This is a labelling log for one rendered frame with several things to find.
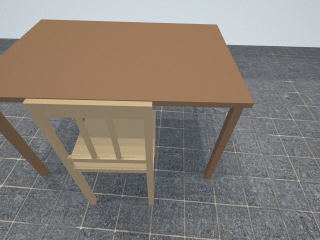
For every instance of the table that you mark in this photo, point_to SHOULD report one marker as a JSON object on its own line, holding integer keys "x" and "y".
{"x": 168, "y": 64}

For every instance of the chair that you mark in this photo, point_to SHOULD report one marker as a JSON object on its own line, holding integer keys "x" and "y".
{"x": 115, "y": 137}

